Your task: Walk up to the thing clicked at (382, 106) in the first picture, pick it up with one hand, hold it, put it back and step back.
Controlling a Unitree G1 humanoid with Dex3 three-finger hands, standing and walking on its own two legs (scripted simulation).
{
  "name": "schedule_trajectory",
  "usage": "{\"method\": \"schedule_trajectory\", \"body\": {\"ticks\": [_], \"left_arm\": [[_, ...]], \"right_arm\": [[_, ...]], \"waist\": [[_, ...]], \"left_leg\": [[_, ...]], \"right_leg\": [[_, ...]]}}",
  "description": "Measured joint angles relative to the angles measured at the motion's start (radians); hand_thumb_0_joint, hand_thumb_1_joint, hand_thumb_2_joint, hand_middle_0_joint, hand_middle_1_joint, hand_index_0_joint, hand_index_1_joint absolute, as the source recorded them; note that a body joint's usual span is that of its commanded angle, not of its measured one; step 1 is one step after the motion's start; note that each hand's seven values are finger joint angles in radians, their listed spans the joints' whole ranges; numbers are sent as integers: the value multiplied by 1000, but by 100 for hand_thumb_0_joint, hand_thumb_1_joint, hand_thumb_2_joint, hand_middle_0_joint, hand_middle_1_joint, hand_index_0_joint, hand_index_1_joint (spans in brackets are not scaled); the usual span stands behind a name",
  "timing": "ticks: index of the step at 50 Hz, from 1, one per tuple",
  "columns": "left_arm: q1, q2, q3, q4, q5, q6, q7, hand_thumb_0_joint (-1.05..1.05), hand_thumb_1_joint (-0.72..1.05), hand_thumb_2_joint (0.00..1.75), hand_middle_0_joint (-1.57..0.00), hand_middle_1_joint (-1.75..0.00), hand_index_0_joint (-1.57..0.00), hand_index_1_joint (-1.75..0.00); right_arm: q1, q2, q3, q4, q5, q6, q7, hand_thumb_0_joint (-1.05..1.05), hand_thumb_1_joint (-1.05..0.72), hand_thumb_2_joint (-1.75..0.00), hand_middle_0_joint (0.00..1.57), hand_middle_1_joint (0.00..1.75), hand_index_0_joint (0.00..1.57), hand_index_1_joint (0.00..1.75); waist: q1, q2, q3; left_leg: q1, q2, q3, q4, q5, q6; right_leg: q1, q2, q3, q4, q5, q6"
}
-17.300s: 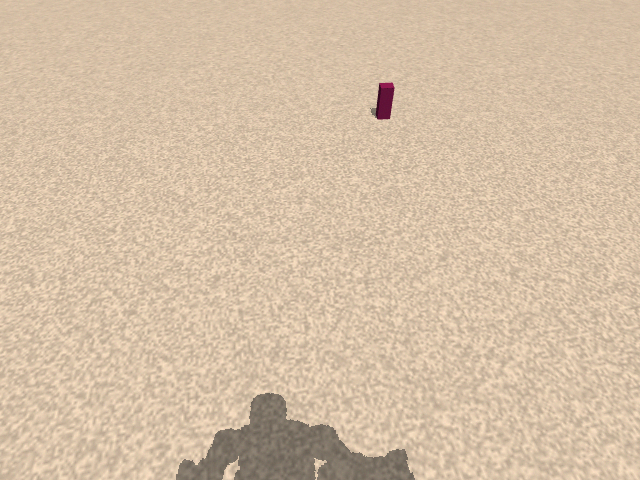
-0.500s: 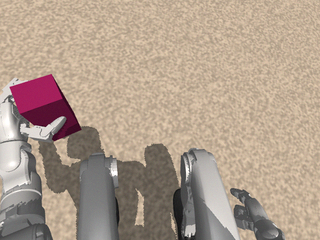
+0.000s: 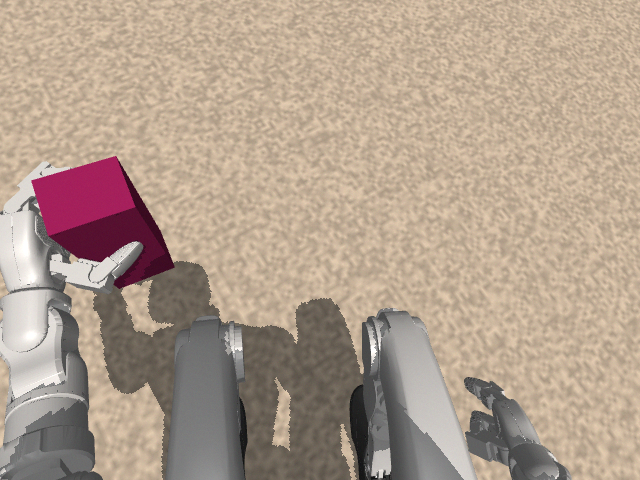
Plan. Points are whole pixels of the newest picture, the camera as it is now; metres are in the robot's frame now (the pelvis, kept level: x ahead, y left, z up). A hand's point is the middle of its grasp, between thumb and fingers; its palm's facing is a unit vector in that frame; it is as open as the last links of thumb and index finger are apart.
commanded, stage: lift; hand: left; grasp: from the side
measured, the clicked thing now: (117, 232) +0.41 +0.24 -0.03
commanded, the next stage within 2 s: hold in 1.66 s
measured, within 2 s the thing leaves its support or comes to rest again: neither
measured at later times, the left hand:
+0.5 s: hand (6, 159) +0.38 +0.23 +0.17, palm faces +0.22 -0.97 -0.05, open 10.0 cm
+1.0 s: hand out of the picture +0.38 +0.22 +0.29, palm faces +0.21 -0.98 -0.03, open 10.0 cm
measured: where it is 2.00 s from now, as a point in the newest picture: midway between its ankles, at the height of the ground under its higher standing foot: (302, 468)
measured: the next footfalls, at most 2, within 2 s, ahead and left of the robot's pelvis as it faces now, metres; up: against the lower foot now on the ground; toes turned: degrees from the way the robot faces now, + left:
none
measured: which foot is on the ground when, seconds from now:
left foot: down 0.00-1.00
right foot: down 0.00-1.00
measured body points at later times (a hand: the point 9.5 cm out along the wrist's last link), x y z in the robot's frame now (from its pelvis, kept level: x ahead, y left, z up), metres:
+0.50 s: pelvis +0.03 +0.00 +0.14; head +0.17 +0.04 +0.56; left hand +0.36 +0.29 +0.17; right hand +0.22 -0.23 +0.02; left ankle +0.09 +0.14 -0.38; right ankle +0.09 -0.13 -0.38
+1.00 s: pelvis +0.05 +0.01 +0.25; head +0.14 +0.03 +0.69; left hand +0.37 +0.27 +0.29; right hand +0.21 -0.22 +0.14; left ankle +0.09 +0.14 -0.38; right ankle +0.09 -0.13 -0.38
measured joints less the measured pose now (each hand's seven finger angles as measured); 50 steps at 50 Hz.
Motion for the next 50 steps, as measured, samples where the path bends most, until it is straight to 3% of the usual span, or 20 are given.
{"method": "schedule_trajectory", "body": {"ticks": [13,25,36,50], "left_arm": [[127,-40,-77,-236,-5,126,77,0,-39,113,-72,-102,-73,-99],[257,-69,-157,-406,1,230,173,0,-39,112,-71,-102,-73,-100],[283,-81,-194,-357,15,246,194,0,-39,112,-72,-102,-73,-100],[295,-106,-221,-299,24,201,193,0,-39,111,-73,-100,-74,-98]], "right_arm": [[2,13,-9,-51,41,-9,-28,1,-91,-89,20,30,20,30],[26,33,-9,-59,60,-29,-62,1,-91,-89,20,30,20,30],[85,37,-3,-54,59,-55,-71,1,-90,-89,20,30,20,30],[132,44,2,-32,45,-62,-63,1,-91,-89,20,30,20,30]], "waist": [[20,12,-21],[26,26,-23],[12,22,-10],[13,18,35]], "left_leg": [[179,6,17,-181,9,6],[467,10,34,-427,32,10],[749,11,48,-655,74,13],[989,10,72,-864,137,18]], "right_leg": [[180,-6,-4,-186,14,0],[468,-13,-12,-436,41,-1],[752,-15,-17,-672,90,-1],[985,-17,-8,-881,158,3]]}}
